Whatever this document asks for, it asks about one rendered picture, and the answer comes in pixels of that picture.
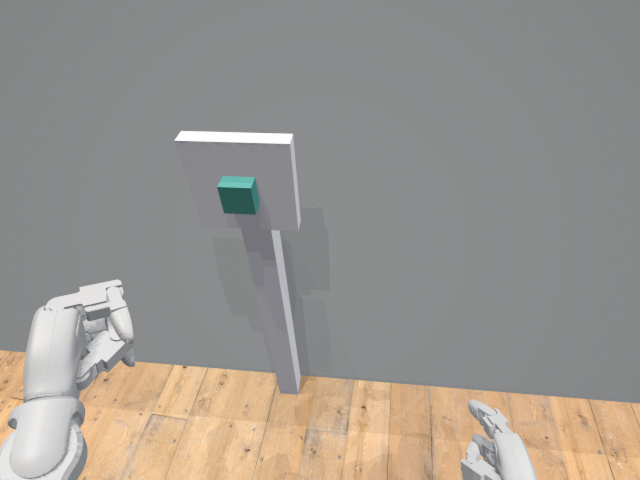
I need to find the button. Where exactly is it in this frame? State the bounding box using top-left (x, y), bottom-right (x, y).
top-left (217, 176), bottom-right (260, 215)

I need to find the robot right hand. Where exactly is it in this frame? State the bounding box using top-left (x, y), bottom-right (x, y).
top-left (461, 399), bottom-right (538, 480)

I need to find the robot left hand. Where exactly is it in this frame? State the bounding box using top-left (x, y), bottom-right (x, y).
top-left (23, 279), bottom-right (135, 403)

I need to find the robot left forearm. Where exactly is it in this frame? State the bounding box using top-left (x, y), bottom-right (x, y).
top-left (0, 396), bottom-right (88, 480)

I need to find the panel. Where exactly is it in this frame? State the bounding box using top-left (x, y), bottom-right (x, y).
top-left (174, 131), bottom-right (301, 395)

